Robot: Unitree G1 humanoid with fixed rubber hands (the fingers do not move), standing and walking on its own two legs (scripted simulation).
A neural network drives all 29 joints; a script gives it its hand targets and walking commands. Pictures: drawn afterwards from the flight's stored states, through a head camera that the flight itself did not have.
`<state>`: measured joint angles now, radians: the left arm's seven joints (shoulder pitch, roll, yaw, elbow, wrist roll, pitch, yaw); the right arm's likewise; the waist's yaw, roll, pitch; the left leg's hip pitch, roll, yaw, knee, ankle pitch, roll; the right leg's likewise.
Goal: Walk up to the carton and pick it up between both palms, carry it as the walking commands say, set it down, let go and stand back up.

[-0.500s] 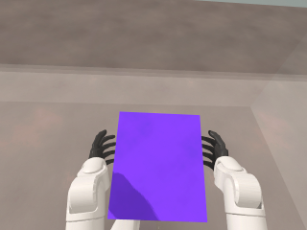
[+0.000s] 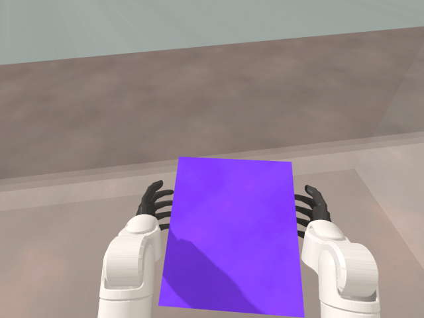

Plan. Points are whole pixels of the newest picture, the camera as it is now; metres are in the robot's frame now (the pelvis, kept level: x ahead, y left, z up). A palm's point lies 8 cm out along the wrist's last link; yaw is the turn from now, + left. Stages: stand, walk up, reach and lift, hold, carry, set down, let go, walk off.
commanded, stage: carry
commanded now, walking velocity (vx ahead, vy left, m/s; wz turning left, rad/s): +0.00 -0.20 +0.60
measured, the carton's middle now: (230, 235) +0.29 -0.05 +0.00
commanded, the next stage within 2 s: none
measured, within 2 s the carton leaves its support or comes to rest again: neither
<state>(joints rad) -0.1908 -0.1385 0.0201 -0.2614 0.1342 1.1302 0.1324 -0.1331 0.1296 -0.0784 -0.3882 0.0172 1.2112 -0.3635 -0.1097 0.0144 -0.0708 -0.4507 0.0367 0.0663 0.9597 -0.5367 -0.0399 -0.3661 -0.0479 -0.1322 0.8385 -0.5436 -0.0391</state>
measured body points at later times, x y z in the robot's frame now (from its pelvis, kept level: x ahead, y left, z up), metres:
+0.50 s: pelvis +0.23 -0.10 -0.02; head +0.28 -0.08 +0.43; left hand +0.48 +0.15 +0.03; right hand +0.58 -0.13 +0.04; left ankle +0.14 -0.03 -0.70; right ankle +0.13 -0.17 -0.69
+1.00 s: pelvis +0.54 -0.13 -0.02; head +0.60 -0.08 +0.43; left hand +0.70 +0.17 +0.04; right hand +0.88 -0.05 +0.04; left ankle +0.58 -0.04 -0.70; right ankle +0.47 -0.21 -0.70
